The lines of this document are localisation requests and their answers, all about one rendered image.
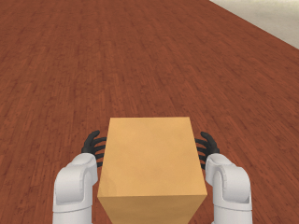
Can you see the robot right hand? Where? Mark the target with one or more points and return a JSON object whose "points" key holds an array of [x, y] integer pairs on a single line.
{"points": [[211, 147]]}

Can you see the right robot forearm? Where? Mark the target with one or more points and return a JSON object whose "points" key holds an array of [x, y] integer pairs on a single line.
{"points": [[231, 191]]}

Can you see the robot left hand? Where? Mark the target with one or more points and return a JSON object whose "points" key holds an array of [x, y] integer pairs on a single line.
{"points": [[89, 146]]}

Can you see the carton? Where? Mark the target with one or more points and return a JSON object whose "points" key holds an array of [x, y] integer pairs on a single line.
{"points": [[151, 172]]}

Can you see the left robot forearm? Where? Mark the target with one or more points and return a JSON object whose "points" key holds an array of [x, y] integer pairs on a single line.
{"points": [[73, 191]]}

